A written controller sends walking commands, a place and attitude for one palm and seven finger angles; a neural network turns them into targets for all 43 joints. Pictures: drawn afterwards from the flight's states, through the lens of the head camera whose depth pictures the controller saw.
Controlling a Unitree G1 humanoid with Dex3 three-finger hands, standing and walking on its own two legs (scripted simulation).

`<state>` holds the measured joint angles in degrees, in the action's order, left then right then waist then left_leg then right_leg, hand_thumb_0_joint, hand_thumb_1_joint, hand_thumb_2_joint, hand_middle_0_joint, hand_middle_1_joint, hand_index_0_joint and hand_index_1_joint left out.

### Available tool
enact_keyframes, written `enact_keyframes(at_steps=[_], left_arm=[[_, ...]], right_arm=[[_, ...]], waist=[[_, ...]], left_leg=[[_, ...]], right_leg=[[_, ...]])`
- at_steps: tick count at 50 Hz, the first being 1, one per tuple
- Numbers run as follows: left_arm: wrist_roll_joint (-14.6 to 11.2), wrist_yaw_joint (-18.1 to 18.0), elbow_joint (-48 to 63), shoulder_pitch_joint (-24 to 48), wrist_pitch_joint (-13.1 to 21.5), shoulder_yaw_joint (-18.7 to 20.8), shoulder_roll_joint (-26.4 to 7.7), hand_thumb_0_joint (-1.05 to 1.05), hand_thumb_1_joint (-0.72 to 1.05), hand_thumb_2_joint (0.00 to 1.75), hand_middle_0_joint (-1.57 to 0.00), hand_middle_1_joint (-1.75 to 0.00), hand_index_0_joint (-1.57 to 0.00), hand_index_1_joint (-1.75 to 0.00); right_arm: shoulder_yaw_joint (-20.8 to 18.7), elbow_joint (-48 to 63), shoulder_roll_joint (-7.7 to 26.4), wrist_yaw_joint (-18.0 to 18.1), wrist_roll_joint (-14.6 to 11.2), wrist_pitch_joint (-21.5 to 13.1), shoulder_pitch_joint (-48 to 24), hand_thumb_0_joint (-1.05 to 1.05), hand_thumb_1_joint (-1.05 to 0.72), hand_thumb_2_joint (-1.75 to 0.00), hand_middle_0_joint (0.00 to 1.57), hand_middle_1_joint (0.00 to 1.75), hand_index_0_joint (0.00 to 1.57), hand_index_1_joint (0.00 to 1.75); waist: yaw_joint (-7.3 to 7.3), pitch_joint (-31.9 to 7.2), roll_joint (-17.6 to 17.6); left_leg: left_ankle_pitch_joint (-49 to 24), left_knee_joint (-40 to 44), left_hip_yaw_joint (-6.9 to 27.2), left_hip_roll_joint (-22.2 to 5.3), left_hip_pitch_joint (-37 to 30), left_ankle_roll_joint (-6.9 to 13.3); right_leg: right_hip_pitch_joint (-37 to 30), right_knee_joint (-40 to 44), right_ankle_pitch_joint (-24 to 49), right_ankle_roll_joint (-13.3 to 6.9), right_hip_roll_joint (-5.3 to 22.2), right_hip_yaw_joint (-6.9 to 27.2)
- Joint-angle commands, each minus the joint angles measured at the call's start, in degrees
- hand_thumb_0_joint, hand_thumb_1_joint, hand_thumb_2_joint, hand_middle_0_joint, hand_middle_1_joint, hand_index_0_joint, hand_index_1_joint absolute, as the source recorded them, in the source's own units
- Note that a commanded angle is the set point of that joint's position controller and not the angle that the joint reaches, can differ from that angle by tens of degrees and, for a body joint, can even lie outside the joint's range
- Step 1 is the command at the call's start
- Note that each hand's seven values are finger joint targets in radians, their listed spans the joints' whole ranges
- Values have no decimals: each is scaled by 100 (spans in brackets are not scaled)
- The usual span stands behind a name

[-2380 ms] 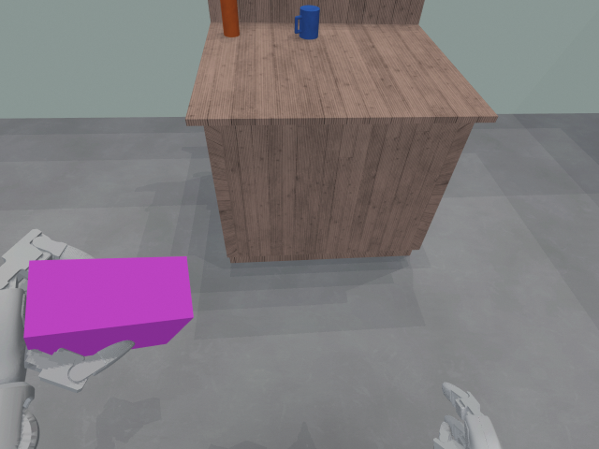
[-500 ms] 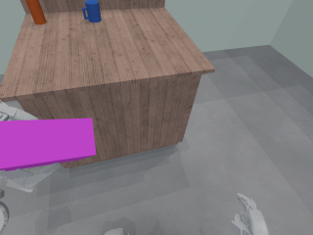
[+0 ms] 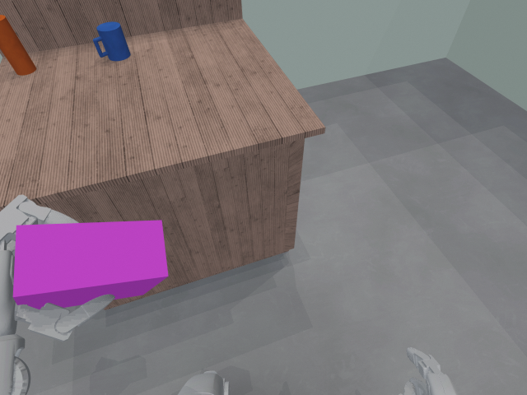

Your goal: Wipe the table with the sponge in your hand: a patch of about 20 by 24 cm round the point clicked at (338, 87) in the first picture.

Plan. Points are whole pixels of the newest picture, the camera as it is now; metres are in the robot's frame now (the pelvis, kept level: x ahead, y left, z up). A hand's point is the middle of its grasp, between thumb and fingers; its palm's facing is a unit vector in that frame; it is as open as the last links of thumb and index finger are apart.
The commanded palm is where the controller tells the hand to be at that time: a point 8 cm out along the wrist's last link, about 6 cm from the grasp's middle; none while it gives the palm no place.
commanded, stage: take the last steps up to it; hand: left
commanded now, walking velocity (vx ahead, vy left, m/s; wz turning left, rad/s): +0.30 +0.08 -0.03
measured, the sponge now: (114, 264) +0.24 +0.19 +0.14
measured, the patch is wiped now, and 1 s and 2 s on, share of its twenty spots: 0.00 0.00 0.00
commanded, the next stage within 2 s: come to a stop and stand still in 1.16 s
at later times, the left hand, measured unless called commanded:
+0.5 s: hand (121, 200) +0.31 +0.20 +0.17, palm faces +0.40 -0.77 -0.49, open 10.7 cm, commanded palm +0.26 +0.25 +0.17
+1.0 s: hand (150, 133) +0.43 +0.19 +0.18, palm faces +0.37 -0.81 -0.44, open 10.7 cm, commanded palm +0.37 +0.24 +0.17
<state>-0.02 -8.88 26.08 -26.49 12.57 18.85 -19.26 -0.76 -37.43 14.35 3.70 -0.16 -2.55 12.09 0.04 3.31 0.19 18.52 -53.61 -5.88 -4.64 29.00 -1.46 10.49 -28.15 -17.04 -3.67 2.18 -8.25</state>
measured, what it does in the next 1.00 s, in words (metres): walks ahead: left foot, then right foot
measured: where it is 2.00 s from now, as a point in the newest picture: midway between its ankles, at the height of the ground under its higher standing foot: (285, 391)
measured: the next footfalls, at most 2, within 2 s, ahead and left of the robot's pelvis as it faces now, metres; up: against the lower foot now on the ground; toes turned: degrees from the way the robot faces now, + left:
left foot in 0.16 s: +0.15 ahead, +0.12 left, +0.00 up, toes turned +8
right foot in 0.44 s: +0.15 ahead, -0.13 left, +0.00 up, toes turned -10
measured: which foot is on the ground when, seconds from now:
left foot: up 0.00-0.14, down 0.16-0.46, up 0.48-0.78, down 0.80-1.00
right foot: down 0.00-0.18, up 0.20-0.42, down 0.44-0.80, up 0.82-1.00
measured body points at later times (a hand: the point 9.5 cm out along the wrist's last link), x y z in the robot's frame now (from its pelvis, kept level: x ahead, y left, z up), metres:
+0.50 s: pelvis +0.10 -0.03 -0.02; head +0.12 -0.06 +0.43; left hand +0.29 +0.24 +0.19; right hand +0.25 -0.24 -0.14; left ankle +0.11 +0.11 -0.73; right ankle +0.11 -0.13 -0.74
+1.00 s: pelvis +0.21 -0.04 -0.01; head +0.23 -0.04 +0.44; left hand +0.41 +0.23 +0.20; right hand +0.38 -0.26 -0.09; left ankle +0.25 +0.09 -0.74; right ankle +0.21 -0.14 -0.70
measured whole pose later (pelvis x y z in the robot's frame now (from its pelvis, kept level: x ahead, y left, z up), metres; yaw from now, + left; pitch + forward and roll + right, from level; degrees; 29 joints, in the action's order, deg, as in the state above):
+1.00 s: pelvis +0.21 -0.04 -0.01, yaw -1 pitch +0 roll +1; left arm -1.3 -8.6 30.1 -26.2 13.6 22.1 -23.1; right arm -0.3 -33.7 8.7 2.2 -1.0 -6.4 10.4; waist -0.7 2.4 1.6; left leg 13.1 -31.8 -8.1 -3.5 18.1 0.3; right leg 26.1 -56.3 -26.0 1.5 4.6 -5.4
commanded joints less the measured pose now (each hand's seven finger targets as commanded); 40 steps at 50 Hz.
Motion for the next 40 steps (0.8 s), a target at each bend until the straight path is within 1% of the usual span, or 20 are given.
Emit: enact_keyframes(at_steps=[1, 7, 8, 9, 10, 11, 13, 15, 20, 21, 22, 23, 24, 25, 27, 30, 34, 38, 39, 40], left_arm=[[-129, -239, 1482, 130, 461, 1027, -1253, 0, 10, 130, -120, -160, -120, -160], [-186, -269, 1522, 633, 476, 860, -1211, 0, 10, 130, -120, -160, -120, -160], [-211, -252, 1456, 617, 498, 889, -1209, 0, 10, 130, -120, -160, -120, -160], [-243, -232, 1371, 660, 545, 858, -1163, 0, 10, 130, -120, -160, -120, -160], [-207, -200, 1149, 567, 531, 961, -1379, 0, 10, 130, -120, -160, -120, -160], [-174, -143, 1258, 743, 537, 875, -1374, 0, 10, 130, -120, -160, -120, -160], [-137, -114, 1465, 511, 531, 830, -1190, 0, 10, 130, -120, -160, -120, -160], [-165, -122, 1670, 253, 518, 830, -1074, 0, 10, 130, -120, -160, -120, -160], [-128, -168, 1293, 257, 424, 852, -1021, 0, 10, 130, -120, -160, -120, -160], [-96, -161, 1229, 422, 385, 812, -1005, 0, 10, 130, -120, -160, -120, -160], [-67, -163, 1103, 554, 384, 825, -1082, 0, 10, 130, -120, -160, -120, -160], [-63, -188, 961, 639, 359, 952, -1303, 0, 10, 130, -120, -160, -120, -160], [-155, -174, 900, 888, 325, 971, -1338, 0, 10, 130, -120, -160, -120, -160], [-152, -137, 945, 1038, 378, 852, -1279, 0, 10, 130, -120, -160, -120, -160], [-94, -109, 1049, 1033, 518, 877, -1254, 0, 10, 130, -120, -160, -120, -160], [-33, -101, 1062, 719, 606, 764, -1115, 0, 10, 130, -120, -160, -120, -160], [-89, -199, 1489, 222, 589, 955, -1172, 0, 10, 130, -120, -160, -120, -160], [-135, -288, 1891, 346, 575, 1006, -1258, 0, 10, 130, -120, -160, -120, -160], [-163, -277, 1985, 426, 625, 1006, -1275, 0, 10, 130, -120, -160, -120, -160], [-201, -278, 2001, 453, 653, 1040, -1280, 0, 10, 130, -120, -160, -120, -160]], right_arm=[[-173, 1184, 210, -2, 22, -410, -473, 0, -90, -90, 20, 30, 20, 30], [-284, 1216, 389, 50, -21, -448, -174, 0, -90, -90, 20, 30, 20, 30], [-335, 1252, 511, 63, -32, -453, -201, 0, -90, -90, 20, 30, 20, 30], [-304, 1236, 485, 32, -47, -441, -214, 0, -90, -90, 20, 30, 20, 30], [-213, 1226, 403, 58, 32, -470, -307, 0, -90, -90, 20, 30, 20, 30], [-216, 1191, 347, 50, 20, -520, -390, 0, -90, -90, 20, 30, 20, 30], [-277, 1069, 374, 19, -44, -566, -397, 0, -90, -90, 20, 30, 20, 30], [-259, 1048, 376, 11, -38, -642, -384, 0, -90, -90, 20, 30, 20, 30], [-211, 939, 352, 81, -9, -721, -310, 0, -90, -90, 20, 30, 20, 30], [-208, 956, 346, 97, -20, -693, -334, 0, -90, -90, 20, 30, 20, 30], [-207, 933, 270, 99, -19, -656, -342, 0, -90, -90, 20, 30, 20, 30], [-154, 951, 139, 82, -5, -620, -350, 0, -90, -90, 20, 30, 20, 30], [-222, 947, 308, 48, 4, -670, -568, 0, -90, -90, 20, 30, 20, 30], [-210, 861, 315, 16, 9, -684, -558, 0, -90, -90, 20, 30, 20, 30], [-90, 689, 184, 11, 27, -594, -522, 0, -90, -90, 20, 30, 20, 30], [-123, 775, 192, -10, 44, -485, -579, 0, -90, -90, 20, 30, 20, 30], [-167, 1109, 82, -48, 53, -499, -616, 0, -90, -90, 20, 30, 20, 30], [-301, 1215, 223, -6, 17, -479, -330, 0, -90, -90, 20, 30, 20, 30], [-355, 1249, 325, 14, -15, -482, -320, 0, -90, -90, 20, 30, 20, 30], [-399, 1260, 449, -25, -39, -488, -285, 0, -90, -90, 20, 30, 20, 30]], waist=[[143, -1013, 600], [-108, -989, -188], [-137, -1094, -961], [-110, -1151, -1761], [-106, -972, -1912], [-76, -586, -1561], [-1, -473, -1077], [25, -598, -1276], [43, -820, -1052], [41, -852, -713], [44, -735, 55], [44, -673, 1512], [180, -548, 1897], [53, -370, 1516], [5, -520, 588], [-16, -691, 767], [196, -1005, 897], [-67, -1384, 271], [-131, -1542, -589], [-86, -1706, -1738]], left_leg=[[-90, 1445, -275, 46, -86, 119], [-779, 2868, -239, 53, -2146, 335], [-1088, 3093, 843, -611, -2905, 777], [-1416, 3365, 2417, -1611, -3405, 1336], [-631, 3821, 3317, -2074, -2853, 1705], [-93, 3910, 3375, -2090, -2393, 1822], [388, 3892, 2235, -1684, -1878, 1591], [553, 3980, 1346, -1277, -1354, 1292], [860, 3143, 545, -902, -889, 848], [1044, 2657, 318, -694, -670, 681], [1121, 1571, 26, -345, -233, 502], [1341, 168, -307, 277, 760, 237], [1205, -978, 290, 226, 1286, 139], [838, -1586, 697, 97, 1521, 72], [513, -1557, 693, -57, 1380, 9], [143, -274, 290, -24, 734, 29], [-170, 1570, -454, 276, -246, 129], [-1281, 2966, -610, 456, -2068, 225], [-1811, 3010, 52, -82, -3013, 501], [-3324, 2883, 1747, -1317, -3822, 1174]], right_leg=[[-1153, 752, 2563, -634, 1423, 1340], [-13, -608, 1599, -200, 966, 1077], [890, -1565, 1183, 105, 465, 806], [1876, -2616, -1261, 331, -73, 409], [2208, -3498, -1924, 331, -90, 720], [2421, -3733, -1771, 322, 106, 1027], [2240, -3359, -1287, 380, 298, 828], [1452, -2579, -872, 418, 255, 414], [-21, -556, -420, 530, -61, -280], [-330, -154, -384, 470, 7, -118], [-419, 541, -802, 207, 555, 927], [-783, 1200, -859, -392, 1710, 3025], [-785, 1575, -778, -752, 2321, 4120], [-820, 1543, -145, -923, 2396, 4121], [-1019, 1047, 1735, -780, 2040, 2585], [-1024, 641, 3727, -426, 1648, 1235], [-1270, 404, 3906, -391, 1476, 925], [-636, -878, 3215, -35, 1107, 568], [253, -1842, 2342, 179, 797, 414], [1602, -2984, -750, 414, 152, 155]])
